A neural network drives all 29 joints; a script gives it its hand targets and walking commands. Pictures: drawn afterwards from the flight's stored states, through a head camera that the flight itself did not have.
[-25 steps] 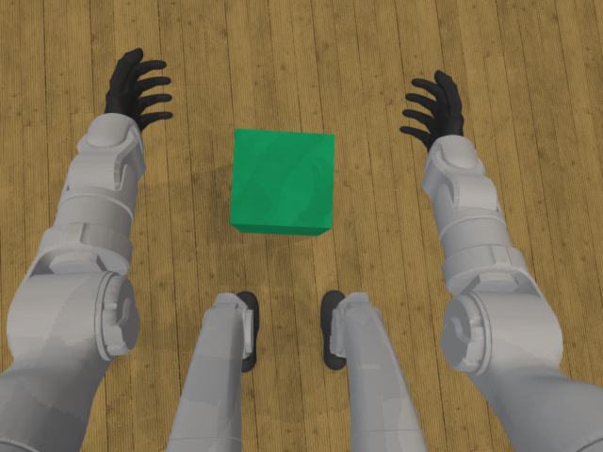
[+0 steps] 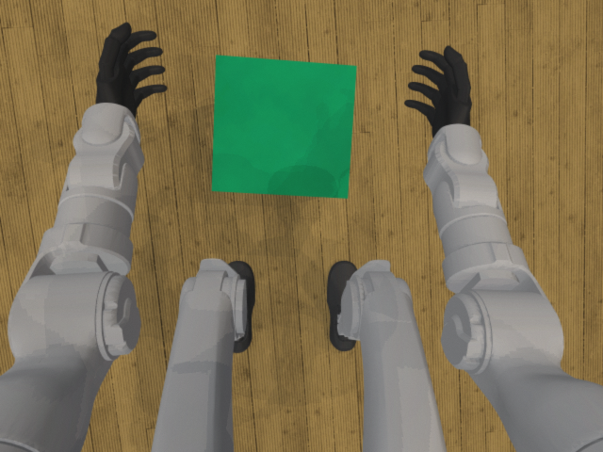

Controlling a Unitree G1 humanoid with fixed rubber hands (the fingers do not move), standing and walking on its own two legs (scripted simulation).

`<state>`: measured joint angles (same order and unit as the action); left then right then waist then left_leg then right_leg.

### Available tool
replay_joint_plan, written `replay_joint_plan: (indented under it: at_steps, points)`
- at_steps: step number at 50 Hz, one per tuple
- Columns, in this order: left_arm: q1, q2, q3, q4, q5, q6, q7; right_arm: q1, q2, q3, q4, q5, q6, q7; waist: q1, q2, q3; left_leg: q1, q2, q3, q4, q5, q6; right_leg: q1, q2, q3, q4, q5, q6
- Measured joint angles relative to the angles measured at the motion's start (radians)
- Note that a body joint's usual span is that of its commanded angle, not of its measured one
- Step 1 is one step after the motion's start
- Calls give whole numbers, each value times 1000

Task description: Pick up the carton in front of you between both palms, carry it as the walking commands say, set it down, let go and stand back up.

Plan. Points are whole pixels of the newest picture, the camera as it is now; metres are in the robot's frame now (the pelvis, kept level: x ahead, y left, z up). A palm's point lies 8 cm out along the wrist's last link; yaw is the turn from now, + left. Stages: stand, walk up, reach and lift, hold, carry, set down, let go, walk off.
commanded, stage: reach and lift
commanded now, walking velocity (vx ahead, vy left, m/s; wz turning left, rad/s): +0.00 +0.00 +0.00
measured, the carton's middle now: (282, 139) +0.47 +0.03 -0.40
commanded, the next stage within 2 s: none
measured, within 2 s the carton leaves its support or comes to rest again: leaves its support in 1.32 s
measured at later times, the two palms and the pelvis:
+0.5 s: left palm (174, 126) +0.48 +0.21 -0.34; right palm (399, 134) +0.48 -0.17 -0.33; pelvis -0.05 +0.00 -0.16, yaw +0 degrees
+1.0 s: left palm (192, 123) +0.48 +0.18 -0.33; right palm (380, 130) +0.49 -0.13 -0.33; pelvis -0.04 +0.00 -0.15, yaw -1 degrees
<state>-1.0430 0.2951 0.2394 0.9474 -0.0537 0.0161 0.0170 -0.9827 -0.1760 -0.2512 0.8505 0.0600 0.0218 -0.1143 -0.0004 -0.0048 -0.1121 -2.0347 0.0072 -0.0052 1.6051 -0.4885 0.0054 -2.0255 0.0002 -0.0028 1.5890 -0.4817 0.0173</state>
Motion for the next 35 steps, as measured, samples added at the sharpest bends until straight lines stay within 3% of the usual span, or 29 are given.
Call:
replay_joint_plan:
  at_steps: [9,22,30,35]
  points:
    - [-125,83,-104,14,-128,33,38,-127,-66,99,8,122,44,-52,2,-10,184,-164,3,-7,307,-32,-6,-167,6,-3,308,-31,-6]
    - [-364,129,-198,247,-201,6,62,-379,-120,173,266,196,16,-53,-3,-17,414,-252,5,-6,523,-24,1,-253,10,-1,520,-21,2]
    - [-363,137,-250,211,-235,-23,74,-422,-163,243,287,286,-18,-51,4,-36,467,-273,15,-4,589,-50,8,-276,21,2,581,-38,10]
    - [-329,121,-259,182,-231,-19,75,-393,-147,242,277,285,-25,-55,7,-37,432,-269,15,-1,597,-67,9,-272,21,6,589,-56,12]
